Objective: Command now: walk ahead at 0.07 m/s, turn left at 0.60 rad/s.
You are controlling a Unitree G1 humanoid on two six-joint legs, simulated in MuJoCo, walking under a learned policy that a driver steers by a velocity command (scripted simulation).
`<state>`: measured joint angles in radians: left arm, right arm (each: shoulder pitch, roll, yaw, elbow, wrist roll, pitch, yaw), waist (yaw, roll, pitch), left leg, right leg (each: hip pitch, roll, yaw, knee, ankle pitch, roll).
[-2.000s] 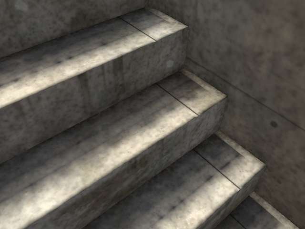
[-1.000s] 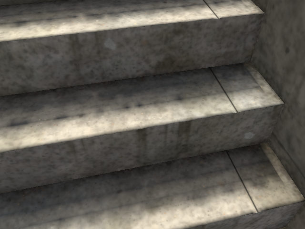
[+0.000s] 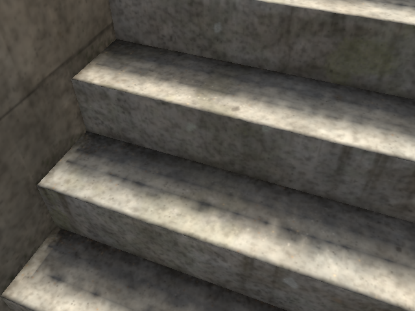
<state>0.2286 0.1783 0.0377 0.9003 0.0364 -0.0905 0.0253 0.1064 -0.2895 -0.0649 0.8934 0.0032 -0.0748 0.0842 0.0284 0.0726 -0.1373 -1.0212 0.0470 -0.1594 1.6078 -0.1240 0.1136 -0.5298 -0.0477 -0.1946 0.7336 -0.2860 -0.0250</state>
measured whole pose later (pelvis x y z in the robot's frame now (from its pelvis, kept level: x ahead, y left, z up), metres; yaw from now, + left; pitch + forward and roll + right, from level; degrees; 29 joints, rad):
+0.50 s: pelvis +0.08 +0.04 +0.02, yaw +4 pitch +1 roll -1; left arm 0.33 0.15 0.03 0.77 0.00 -0.09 -0.07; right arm 0.06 -0.15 -0.01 0.84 -0.03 -0.03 0.06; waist 0.03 0.02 0.00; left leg -0.38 0.05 0.10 0.65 -0.28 0.03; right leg -0.29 -0.05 0.02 0.63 -0.35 0.05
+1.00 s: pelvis +0.09 +0.06 +0.02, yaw -11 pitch +5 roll +1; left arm 0.27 0.27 0.04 0.66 0.00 -0.03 -0.01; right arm 0.07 -0.22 -0.06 0.67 -0.08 -0.06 -0.03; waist -0.02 0.00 -0.07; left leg -0.38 0.08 0.22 0.62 -0.32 0.05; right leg -0.67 0.09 0.14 1.49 -0.46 0.05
